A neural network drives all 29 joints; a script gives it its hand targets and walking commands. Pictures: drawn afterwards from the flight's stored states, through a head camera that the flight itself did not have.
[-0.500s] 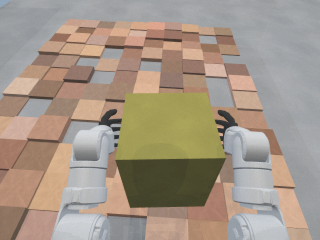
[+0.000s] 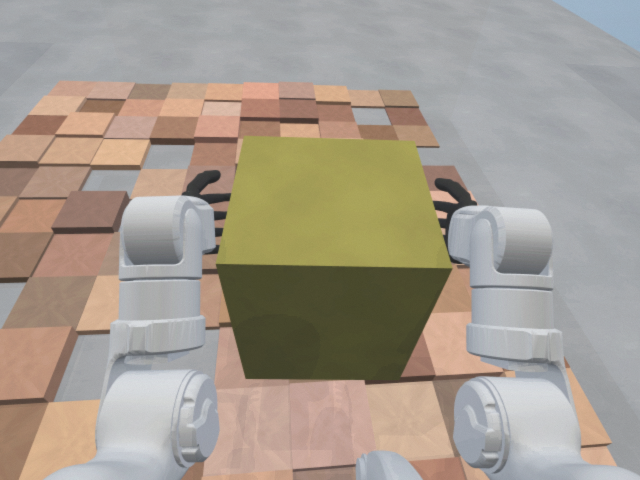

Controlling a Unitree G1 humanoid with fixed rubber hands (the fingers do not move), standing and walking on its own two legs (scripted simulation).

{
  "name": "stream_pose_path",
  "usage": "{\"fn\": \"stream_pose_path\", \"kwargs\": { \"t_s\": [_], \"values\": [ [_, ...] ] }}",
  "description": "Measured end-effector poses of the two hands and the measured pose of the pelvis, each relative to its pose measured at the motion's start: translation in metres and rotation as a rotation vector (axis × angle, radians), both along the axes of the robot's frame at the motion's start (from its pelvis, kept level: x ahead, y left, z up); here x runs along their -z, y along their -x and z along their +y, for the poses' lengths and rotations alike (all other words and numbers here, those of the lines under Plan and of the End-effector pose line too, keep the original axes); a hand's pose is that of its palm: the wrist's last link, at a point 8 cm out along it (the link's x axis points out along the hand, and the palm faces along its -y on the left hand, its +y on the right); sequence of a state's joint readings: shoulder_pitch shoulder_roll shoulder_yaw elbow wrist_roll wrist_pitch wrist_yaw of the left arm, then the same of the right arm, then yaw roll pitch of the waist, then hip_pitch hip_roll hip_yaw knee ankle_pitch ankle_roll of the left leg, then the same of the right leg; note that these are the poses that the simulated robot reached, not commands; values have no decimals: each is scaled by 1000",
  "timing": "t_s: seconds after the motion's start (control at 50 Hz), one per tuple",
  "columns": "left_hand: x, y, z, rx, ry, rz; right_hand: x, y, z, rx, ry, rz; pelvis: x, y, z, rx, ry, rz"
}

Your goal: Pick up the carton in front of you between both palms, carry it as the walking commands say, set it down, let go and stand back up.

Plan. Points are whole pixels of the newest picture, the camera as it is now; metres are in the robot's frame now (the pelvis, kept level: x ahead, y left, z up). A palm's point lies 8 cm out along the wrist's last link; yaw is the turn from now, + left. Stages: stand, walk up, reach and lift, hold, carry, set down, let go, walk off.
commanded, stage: carry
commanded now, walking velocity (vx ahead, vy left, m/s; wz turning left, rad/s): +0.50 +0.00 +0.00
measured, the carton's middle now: (326, 265) +0.39 -0.01 +0.09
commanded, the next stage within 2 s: none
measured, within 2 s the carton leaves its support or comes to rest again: neither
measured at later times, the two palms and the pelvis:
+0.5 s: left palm (195, 141) +0.62 +0.19 +0.12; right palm (376, 138) +0.65 -0.11 +0.12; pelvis +0.30 +0.01 +0.05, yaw +3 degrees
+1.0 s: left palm (235, 19) +0.98 +0.15 +0.20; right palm (373, 25) +1.00 -0.15 +0.19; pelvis +0.61 -0.01 +0.00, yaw +0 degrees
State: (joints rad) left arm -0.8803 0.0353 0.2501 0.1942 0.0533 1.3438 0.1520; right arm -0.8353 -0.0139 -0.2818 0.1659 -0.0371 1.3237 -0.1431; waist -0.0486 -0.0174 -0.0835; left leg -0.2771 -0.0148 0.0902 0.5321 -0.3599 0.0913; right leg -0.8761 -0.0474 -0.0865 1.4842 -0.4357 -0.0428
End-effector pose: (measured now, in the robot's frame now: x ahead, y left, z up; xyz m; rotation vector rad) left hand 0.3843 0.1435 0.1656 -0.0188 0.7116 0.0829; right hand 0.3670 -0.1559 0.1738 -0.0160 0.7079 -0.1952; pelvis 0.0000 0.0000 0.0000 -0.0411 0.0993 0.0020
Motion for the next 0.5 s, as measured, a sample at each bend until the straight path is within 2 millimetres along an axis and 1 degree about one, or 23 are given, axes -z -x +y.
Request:
{"fn": "stream_pose_path", "kwargs": {
  "t_s": [0.04, 0.08, 0.2, 0.26, 0.32, 0.36, 0.44, 0.5],
  "values": [
    [7, -23, 3, -13, 4, 20, 6, -26, 3, -3, -5, 19, -1, -25, 0, -4, 1, 2],
    [16, -47, 5, -23, 2, 40, 16, -53, 5, -11, -7, 40, 0, -53, -1, -9, -1, 2],
    [53, -122, 8, -51, -38, 85, 62, -137, 7, -56, -22, 85, 11, -145, -6, -19, 4, -24],
    [67, -146, 16, -84, -61, 111, 78, -176, 15, -102, -33, 112, 3, -175, -10, -30, 11, -26],
    [74, -161, 27, -121, -46, 140, 80, -204, 27, -127, -32, 140, -13, -203, -12, -20, 4, -15],
    [73, -172, 33, -145, -28, 147, 76, -221, 33, -131, -35, 147, -25, -222, -12, -26, -11, -6],
    [57, -203, 41, -181, -7, 114, 63, -255, 42, -124, -59, 114, -44, -265, -6, -43, -49, 8],
    [41, -235, 45, -172, 0, 55, 50, -278, 45, -102, -66, 56, -49, -302, 6, -39, -64, -2]
  ]
}}
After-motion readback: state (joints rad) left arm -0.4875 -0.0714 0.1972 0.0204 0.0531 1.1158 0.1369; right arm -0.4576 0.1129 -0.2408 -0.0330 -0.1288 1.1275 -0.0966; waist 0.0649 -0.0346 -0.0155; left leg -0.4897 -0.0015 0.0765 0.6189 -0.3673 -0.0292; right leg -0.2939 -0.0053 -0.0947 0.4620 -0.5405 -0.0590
